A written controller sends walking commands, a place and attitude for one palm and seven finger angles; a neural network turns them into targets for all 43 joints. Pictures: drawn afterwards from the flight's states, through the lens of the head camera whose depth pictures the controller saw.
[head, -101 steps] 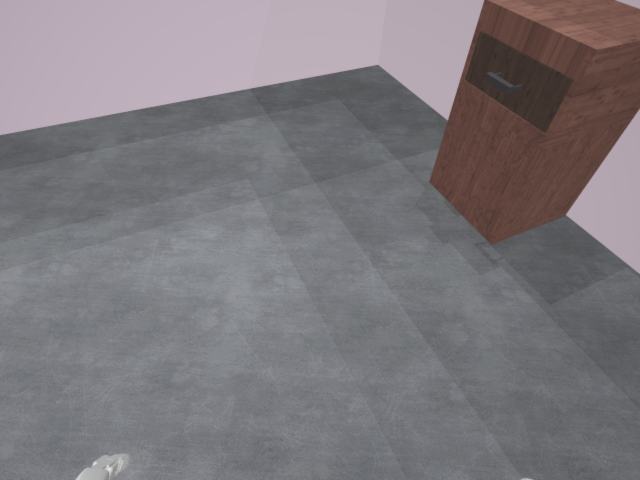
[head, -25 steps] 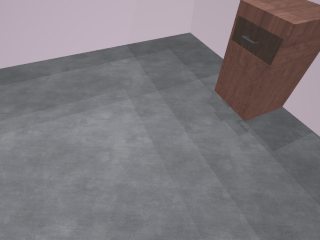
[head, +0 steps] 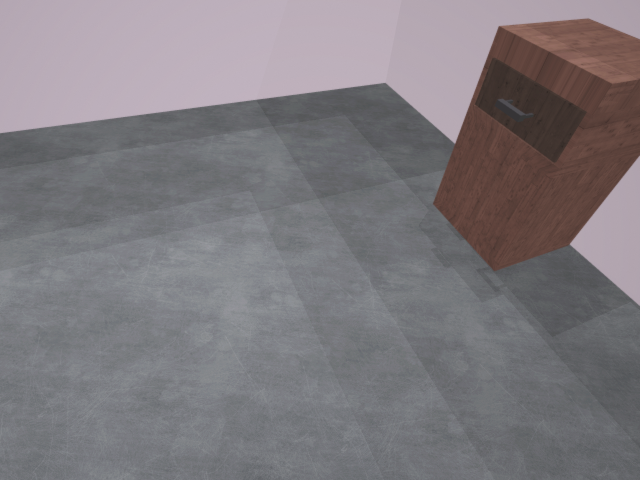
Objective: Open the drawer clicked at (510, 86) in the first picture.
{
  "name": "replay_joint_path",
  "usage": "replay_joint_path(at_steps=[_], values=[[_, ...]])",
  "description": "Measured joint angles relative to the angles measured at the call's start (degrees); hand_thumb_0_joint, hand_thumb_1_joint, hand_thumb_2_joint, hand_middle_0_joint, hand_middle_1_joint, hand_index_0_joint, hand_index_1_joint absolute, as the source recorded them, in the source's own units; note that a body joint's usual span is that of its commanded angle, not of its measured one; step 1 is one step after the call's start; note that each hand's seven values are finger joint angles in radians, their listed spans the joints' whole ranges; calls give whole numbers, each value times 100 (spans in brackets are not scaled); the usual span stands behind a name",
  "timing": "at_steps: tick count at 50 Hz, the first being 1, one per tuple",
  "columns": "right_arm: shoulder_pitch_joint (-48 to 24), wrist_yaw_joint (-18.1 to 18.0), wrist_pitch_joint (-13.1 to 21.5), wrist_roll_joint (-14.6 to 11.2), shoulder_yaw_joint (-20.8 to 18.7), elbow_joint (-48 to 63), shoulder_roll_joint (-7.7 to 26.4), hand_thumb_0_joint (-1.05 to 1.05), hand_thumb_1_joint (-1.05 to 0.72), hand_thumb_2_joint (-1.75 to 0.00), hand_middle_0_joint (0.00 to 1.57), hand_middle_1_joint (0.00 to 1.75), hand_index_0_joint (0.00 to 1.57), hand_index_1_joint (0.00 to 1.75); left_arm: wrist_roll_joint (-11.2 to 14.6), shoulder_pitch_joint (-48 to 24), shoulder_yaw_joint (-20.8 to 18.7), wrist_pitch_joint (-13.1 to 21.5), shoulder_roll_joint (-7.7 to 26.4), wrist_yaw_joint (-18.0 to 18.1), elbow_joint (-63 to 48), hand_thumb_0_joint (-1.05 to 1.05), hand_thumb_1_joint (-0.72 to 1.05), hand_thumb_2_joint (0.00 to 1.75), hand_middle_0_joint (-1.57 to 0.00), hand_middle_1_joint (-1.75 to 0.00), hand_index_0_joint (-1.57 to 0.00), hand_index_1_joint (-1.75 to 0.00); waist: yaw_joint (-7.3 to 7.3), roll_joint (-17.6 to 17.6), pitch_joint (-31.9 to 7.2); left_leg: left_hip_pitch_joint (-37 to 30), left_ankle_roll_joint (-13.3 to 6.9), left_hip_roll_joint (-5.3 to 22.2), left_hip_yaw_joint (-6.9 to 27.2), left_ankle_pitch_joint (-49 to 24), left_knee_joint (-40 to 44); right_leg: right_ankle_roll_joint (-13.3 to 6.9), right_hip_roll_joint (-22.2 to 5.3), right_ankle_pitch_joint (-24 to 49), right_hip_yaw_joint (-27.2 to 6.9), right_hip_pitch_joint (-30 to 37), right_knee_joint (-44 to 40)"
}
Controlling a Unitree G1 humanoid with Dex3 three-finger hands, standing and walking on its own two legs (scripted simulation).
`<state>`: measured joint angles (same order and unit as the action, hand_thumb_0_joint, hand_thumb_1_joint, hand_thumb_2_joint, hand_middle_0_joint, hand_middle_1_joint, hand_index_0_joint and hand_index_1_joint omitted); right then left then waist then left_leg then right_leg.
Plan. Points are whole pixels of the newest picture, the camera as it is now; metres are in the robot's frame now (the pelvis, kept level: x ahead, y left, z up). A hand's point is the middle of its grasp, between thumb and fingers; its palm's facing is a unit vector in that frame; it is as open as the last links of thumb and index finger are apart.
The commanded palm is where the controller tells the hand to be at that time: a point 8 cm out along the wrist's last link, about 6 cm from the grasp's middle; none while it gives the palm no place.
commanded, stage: walk to a spot facing it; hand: left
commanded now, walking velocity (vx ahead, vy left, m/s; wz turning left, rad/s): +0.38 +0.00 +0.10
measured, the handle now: (514, 109) +1.31 -0.61 -0.13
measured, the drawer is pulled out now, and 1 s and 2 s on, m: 0.00 0.00 0.00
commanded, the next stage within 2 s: turn to face it in 1.70 s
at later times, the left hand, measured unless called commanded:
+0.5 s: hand (246, 390) +0.29 +0.13 -0.16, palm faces +0.10 -0.98 -0.19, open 7.3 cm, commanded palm none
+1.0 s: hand (218, 391) +0.29 +0.18 -0.18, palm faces +0.24 -0.96 -0.12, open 7.4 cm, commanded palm none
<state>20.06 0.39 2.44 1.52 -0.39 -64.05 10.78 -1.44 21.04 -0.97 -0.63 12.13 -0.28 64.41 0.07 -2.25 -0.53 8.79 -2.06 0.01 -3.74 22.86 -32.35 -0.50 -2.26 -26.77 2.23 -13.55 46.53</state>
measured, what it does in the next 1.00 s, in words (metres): walks ahead: right foot, then left foot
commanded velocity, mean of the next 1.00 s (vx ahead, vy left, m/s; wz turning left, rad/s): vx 0.38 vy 0.00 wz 0.09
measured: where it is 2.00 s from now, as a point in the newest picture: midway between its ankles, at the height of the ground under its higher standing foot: (307, 324)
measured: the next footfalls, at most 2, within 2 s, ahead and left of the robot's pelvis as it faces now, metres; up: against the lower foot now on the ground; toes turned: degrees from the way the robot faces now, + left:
right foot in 0.34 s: +0.31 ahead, -0.13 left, +0.00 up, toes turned -5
left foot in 0.88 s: +0.47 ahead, +0.12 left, +0.00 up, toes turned +18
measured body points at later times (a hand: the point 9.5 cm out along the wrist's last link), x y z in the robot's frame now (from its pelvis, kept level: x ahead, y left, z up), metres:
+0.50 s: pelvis +0.21 -0.05 +0.00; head +0.22 -0.06 +0.45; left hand +0.29 +0.18 -0.14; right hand +0.17 -0.28 -0.16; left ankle +0.11 +0.08 -0.63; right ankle +0.27 -0.13 -0.73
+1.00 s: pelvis +0.40 +0.04 +0.00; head +0.41 +0.06 +0.45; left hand +0.28 +0.23 -0.16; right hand +0.53 -0.17 -0.13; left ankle +0.43 +0.11 -0.73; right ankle +0.34 -0.11 -0.64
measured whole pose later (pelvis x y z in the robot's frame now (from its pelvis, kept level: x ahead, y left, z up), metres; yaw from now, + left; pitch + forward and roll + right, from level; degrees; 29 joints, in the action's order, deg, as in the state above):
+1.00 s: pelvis +0.40 +0.04 +0.00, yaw +8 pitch -3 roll -1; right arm 8.5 -0.3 4.6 0.4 -3.3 -57.8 7.7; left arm -1.4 24.0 -2.5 1.5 8.2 -0.1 66.6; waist -2.7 -1.8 4.9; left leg 15.1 -4.5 1.8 -10.8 14.0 -31.6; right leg 0.0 -5.7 -22.9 5.1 -20.6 67.7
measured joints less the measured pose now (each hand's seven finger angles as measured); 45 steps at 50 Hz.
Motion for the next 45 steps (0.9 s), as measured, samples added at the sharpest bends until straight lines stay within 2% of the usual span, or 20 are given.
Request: replay_joint_path(at_steps=[3,7,9,11,15,17,18,19,21,22,23,25,30,36,42,44,45], values=[[362,-101,139,-15,18,-28,-197,0,-91,-90,20,30,20,30,-15,-121,-35,8,-66,-32,34,1,91,90,-21,-29,-20,-30,164,49,143,-370,-26,-27,82,-128,509,-19,-18,123,111,-748,1311],[803,-160,182,-39,48,-260,-445,0,-91,-90,20,30,20,30,-14,-548,-101,71,-86,-81,-205,1,91,90,-20,-29,-20,-30,209,82,346,-888,-8,-59,218,-314,1226,74,-218,685,177,-1583,1590],[964,-178,180,-50,46,-380,-528,0,-91,-90,20,30,20,30,-5,-792,-123,86,-106,-95,-351,1,91,90,-20,-29,-20,-30,201,92,425,-1132,28,-70,236,-329,1494,108,-312,993,198,-1880,1298],[1069,-190,172,-46,33,-465,-568,0,-91,-90,20,30,20,30,12,-1038,-131,102,-138,-110,-475,1,91,90,-20,-29,-20,-30,224,116,500,-1360,71,-67,231,-279,1678,106,-358,1258,270,-1999,655],[1142,-188,156,-38,-19,-582,-533,0,-91,-90,20,30,20,30,35,-1470,-135,180,-207,-111,-668,1,91,90,-20,-29,-20,-30,341,213,618,-1734,202,18,223,89,1651,-56,-216,1472,445,-1749,-629],[1194,-172,136,-55,-56,-626,-511,0,-91,-90,20,30,20,30,11,-1572,-133,307,-219,-105,-773,1,91,90,-20,-29,-20,-30,345,248,605,-1686,252,96,254,521,1018,-172,-82,1662,525,-1337,-1122],[1159,-147,103,-76,-73,-649,-499,1,-91,-90,20,30,20,30,-18,-1612,-149,408,-231,-83,-807,0,91,90,-20,-29,-20,-30,307,264,613,-1421,230,152,247,735,218,-247,-60,1861,570,-1270,-1068],[1052,-129,54,-93,-84,-639,-474,1,-91,-90,20,30,20,30,-23,-1635,-159,494,-248,-54,-826,0,91,90,-20,-29,-20,-30,301,286,629,-972,176,169,345,758,-944,-308,-53,1720,632,-1277,-812],[768,-109,-9,-117,-144,-533,-400,1,-91,-90,20,30,20,30,17,-1604,-157,550,-284,-14,-811,0,91,90,-20,-29,-20,-30,290,316,666,-84,33,171,463,479,-2946,-369,-31,1350,759,-1017,-695],[605,-100,-22,-111,-177,-464,-354,1,-91,-90,20,30,20,30,25,-1537,-154,551,-297,5,-776,0,91,90,-20,-29,-20,-30,263,312,638,320,-8,207,422,232,-3553,-374,-9,1260,794,-844,-796],[434,-94,-32,-94,-207,-374,-301,1,-91,-90,20,30,20,30,27,-1445,-148,547,-311,27,-725,0,91,90,-20,-29,-20,-30,239,305,591,696,-26,263,363,-11,-3908,-345,11,1253,820,-669,-952],[87,-90,-48,-54,-261,-153,-190,1,-91,-90,20,30,20,30,35,-1228,-171,545,-350,94,-598,0,91,90,-20,-29,-20,-30,211,319,485,1352,-4,400,287,-370,-4106,-337,63,1285,879,-336,-1302],[-618,-37,-114,4,-353,335,-9,0,-92,-90,19,30,19,30,-4,-632,-222,539,-224,164,-347,-2,95,90,-21,-30,-21,-30,108,382,191,2361,198,697,176,-984,-3402,-325,189,1294,999,320,-2020],[-1172,118,-149,-1,-335,616,-11,0,-92,-90,19,30,19,30,-21,-10,-131,526,-252,123,-78,-1,93,90,-20,-29,-20,-30,-103,332,154,2394,314,824,-13,-1425,-1750,-190,224,1136,1091,916,-2507],[-1471,184,-124,1,-235,639,-121,0,-92,-90,19,30,19,30,-33,451,-82,492,-342,110,82,0,91,90,-20,-29,-20,-30,-426,203,368,1715,140,584,-296,-1057,-509,115,60,631,1209,1347,-2392],[-1498,164,-7,27,-207,674,-160,0,-91,-90,20,30,19,30,-7,616,-82,448,-387,97,172,0,91,90,-20,-29,-20,-30,-428,138,422,1341,-22,427,-419,-1255,-91,196,-149,245,1166,1201,-1676],[-1508,138,66,32,-205,689,-189,0,-91,-90,20,30,19,30,17,603,-77,389,-403,77,227,0,91,90,-20,-29,-20,-30,-404,95,494,1333,-125,360,-466,-1217,-261,165,-254,62,993,916,-835]])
